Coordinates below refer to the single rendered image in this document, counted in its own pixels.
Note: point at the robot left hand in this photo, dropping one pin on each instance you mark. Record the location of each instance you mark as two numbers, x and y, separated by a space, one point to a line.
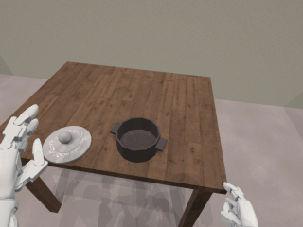
15 142

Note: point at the pot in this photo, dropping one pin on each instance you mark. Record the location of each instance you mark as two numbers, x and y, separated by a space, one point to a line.
138 139

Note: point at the table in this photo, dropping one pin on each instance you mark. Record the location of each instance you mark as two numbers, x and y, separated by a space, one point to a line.
95 97

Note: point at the lid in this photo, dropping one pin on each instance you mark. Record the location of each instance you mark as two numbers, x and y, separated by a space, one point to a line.
59 153

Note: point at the left robot forearm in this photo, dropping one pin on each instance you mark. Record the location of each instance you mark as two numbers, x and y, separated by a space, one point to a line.
8 207

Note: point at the knob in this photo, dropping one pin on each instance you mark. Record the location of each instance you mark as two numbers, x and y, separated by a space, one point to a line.
65 137

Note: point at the robot right hand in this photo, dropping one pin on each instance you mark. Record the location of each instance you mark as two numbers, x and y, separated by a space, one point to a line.
243 214

